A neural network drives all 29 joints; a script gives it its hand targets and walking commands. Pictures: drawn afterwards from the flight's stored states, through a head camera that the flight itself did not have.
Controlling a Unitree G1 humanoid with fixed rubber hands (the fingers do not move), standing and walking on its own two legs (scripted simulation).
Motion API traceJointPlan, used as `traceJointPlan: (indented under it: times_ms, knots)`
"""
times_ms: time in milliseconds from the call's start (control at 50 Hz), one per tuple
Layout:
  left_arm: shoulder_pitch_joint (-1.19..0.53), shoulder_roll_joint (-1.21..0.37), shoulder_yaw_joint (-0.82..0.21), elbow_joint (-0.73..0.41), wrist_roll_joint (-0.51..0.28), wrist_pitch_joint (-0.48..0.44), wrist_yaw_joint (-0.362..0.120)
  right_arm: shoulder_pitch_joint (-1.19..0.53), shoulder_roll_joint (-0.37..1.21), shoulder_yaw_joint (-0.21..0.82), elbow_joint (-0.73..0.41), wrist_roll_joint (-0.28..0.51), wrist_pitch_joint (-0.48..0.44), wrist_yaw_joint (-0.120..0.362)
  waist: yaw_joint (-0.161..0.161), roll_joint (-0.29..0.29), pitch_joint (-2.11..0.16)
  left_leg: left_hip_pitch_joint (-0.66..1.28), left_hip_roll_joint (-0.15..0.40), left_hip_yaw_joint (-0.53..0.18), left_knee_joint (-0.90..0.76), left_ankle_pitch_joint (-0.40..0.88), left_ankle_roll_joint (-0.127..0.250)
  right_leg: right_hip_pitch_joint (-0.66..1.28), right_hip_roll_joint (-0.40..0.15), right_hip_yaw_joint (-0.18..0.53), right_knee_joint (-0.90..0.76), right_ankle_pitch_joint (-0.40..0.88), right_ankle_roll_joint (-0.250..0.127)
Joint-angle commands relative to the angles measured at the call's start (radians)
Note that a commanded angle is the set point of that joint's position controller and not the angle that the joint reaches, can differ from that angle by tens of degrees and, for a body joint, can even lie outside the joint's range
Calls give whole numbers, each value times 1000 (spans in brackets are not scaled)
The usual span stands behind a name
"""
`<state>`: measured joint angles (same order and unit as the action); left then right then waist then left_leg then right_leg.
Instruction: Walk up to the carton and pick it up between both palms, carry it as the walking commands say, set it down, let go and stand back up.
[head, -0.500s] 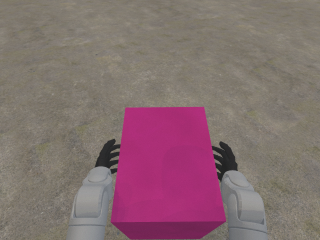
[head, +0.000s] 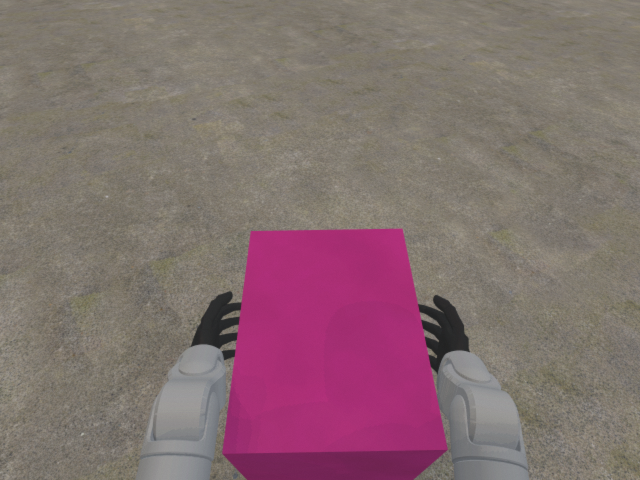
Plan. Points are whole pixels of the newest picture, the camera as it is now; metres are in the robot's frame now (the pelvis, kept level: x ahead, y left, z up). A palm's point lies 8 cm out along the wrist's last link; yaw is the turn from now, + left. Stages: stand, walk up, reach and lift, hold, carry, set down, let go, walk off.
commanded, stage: carry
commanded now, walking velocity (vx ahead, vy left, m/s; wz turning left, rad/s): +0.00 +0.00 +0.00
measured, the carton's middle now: (328, 367) +0.29 -0.01 -0.05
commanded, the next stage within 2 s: none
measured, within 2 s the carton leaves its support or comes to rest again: neither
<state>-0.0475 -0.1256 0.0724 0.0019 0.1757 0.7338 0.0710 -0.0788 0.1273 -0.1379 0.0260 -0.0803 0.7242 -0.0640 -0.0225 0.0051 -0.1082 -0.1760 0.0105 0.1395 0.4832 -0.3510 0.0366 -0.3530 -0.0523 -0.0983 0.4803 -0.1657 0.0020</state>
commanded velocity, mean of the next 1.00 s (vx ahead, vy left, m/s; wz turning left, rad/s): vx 0.00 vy -0.02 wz -0.05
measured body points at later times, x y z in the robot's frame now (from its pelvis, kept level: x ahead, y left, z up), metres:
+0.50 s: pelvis +0.00 +0.00 +0.00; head -0.02 +0.00 +0.45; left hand +0.28 +0.14 +0.02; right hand +0.28 -0.16 +0.03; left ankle -0.06 +0.08 -0.74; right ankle +0.05 -0.12 -0.74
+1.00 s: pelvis +0.00 +0.00 +0.00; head -0.02 +0.00 +0.45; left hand +0.28 +0.14 +0.03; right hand +0.28 -0.16 +0.04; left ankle -0.06 +0.08 -0.74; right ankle +0.05 -0.12 -0.74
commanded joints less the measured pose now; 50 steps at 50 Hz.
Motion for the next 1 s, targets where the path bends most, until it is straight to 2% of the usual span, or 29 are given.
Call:
traceJointPlan:
  times_ms: [0,40,100,120,160,180,260,280,300,320,340,360,380,420,460,480,540,560,640,660,700,720,780,880,900,920,940,960,980]
  knots:
    - [-385,-521,-340,-5,-141,-52,-111,-363,556,456,-21,75,-28,104,20,-10,-180,-78,127,-103,-33,273,28,169,-87,81,-8,234,-48]
    - [-381,-514,-334,25,-129,-61,-119,-367,548,451,7,64,-38,111,21,-3,-189,-75,129,-102,-27,290,27,178,-89,83,-9,241,-47]
    - [-397,-551,-371,-35,-160,-67,-125,-386,582,488,-55,98,-44,117,21,-1,-179,-77,131,-108,-32,281,25,168,-88,87,-10,227,-45]
    - [-381,-541,-352,22,-138,-68,-128,-375,571,470,-3,77,-45,120,21,-1,-182,-80,130,-106,-32,281,27,170,-88,88,-9,234,-46]
    - [-398,-559,-373,-41,-165,-68,-125,-397,589,493,-68,107,-45,118,20,-8,-190,-67,132,-104,-25,313,26,173,-88,82,-4,254,-41]
    - [-375,-538,-350,36,-131,-71,-132,-373,569,471,11,74,-47,125,21,-7,-189,-73,134,-107,-27,315,26,175,-86,86,-6,250,-44]
    - [-406,-570,-382,-33,-164,-75,-134,-401,601,502,-52,107,-51,126,20,-16,-183,-77,133,-107,-26,301,21,179,-89,92,-8,258,-42]
    - [-375,-531,-339,86,-114,-79,-140,-364,560,452,70,56,-54,134,19,-8,-186,-69,130,-104,-24,311,23,172,-88,92,-2,266,-45]
    - [-386,-556,-369,15,-144,-85,-141,-391,585,492,-10,92,-60,135,19,-10,-191,-66,134,-105,-20,323,19,181,-92,94,-7,277,-43]
    - [-383,-554,-361,57,-133,-89,-147,-392,581,484,28,78,-63,139,19,-19,-193,-67,136,-107,-21,327,19,185,-91,94,-3,277,-43]
    - [-416,-595,-407,-68,-185,-86,-140,-429,618,530,-103,134,-62,133,19,-10,-189,-70,133,-107,-25,311,18,181,-92,96,-7,269,-40]
    - [-385,-543,-350,76,-124,-86,-147,-391,568,470,42,71,-62,140,20,-4,-187,-72,132,-107,-25,308,21,179,-92,94,-7,263,-40]
    - [-401,-581,-391,-16,-160,-84,-143,-401,607,506,-38,106,-60,137,19,4,-185,-70,134,-109,-25,319,19,175,-93,97,-7,269,-41]
    - [-400,-563,-371,31,-143,-90,-148,-397,591,487,15,87,-65,141,19,-4,-188,-68,136,-110,-29,315,18,180,-91,94,-7,262,-41]
    - [-410,-580,-388,-11,-161,-88,-145,-411,604,504,-36,108,-63,139,19,-8,-191,-72,134,-109,-24,318,18,183,-93,97,-5,274,-40]
    - [-378,-558,-362,58,-131,-87,-149,-383,586,483,31,80,-62,142,18,-10,-195,-71,136,-109,-22,332,17,188,-95,98,-6,287,-40]
    - [-404,-587,-392,-5,-160,-91,-150,-410,609,509,-32,108,-66,143,19,2,-188,-72,136,-112,-28,311,17,177,-92,97,-8,259,-39]
    - [-386,-576,-372,54,-136,-88,-152,-404,598,494,20,88,-63,147,20,-8,-183,-74,137,-112,-30,304,17,174,-93,99,-12,255,-38]
    - [-396,-589,-386,19,-152,-88,-153,-417,609,508,-18,104,-64,146,19,-4,-182,-77,139,-114,-36,285,17,176,-93,100,-19,244,-36]
    - [-385,-568,-360,84,-127,-90,-157,-401,590,482,48,78,-65,149,19,-13,-182,-80,138,-114,-37,284,15,179,-94,101,-18,248,-36]
    - [-395,-573,-366,62,-136,-98,-158,-412,600,494,33,90,-71,151,18,-14,-182,-74,136,-108,-27,306,12,184,-97,101,-13,277,-35]
    - [-410,-595,-397,-8,-162,-97,-155,-421,620,521,-31,116,-70,149,18,-5,-185,-70,137,-112,-28,309,13,182,-98,104,-14,279,-36]
    - [-395,-576,-374,62,-138,-97,-161,-407,596,493,32,85,-71,152,18,-3,-183,-71,138,-114,-32,305,14,178,-96,106,-18,260,-34]
    - [-407,-606,-404,-6,-164,-90,-157,-419,629,522,-35,116,-66,150,19,-1,-187,-73,140,-115,-30,311,14,181,-96,105,-16,263,-35]
    - [-386,-585,-374,69,-134,-89,-159,-416,603,498,24,91,-66,153,20,-11,-184,-73,140,-116,-33,311,16,179,-95,101,-17,258,-33]
    - [-407,-612,-404,-7,-164,-87,-155,-428,631,523,-40,119,-63,150,19,-3,-183,-73,141,-115,-37,303,15,179,-94,101,-19,249,-33]
    - [-412,-694,-493,-160,-223,-70,-152,-431,709,603,-190,169,-47,144,19,-1,-183,-54,152,-123,-29,331,17,154,-83,100,-1,255,-33]
    - [-460,-780,-576,-363,-295,-37,-137,-473,788,674,-394,231,-15,126,18,12,-181,-15,180,-142,-16,394,21,102,-67,79,53,258,-26]
    - [-481,-786,-590,-454,-326,11,-110,-464,784,673,-483,248,31,102,10,51,-188,47,234,-171,-7,479,35,17,-48,50,117,215,-16]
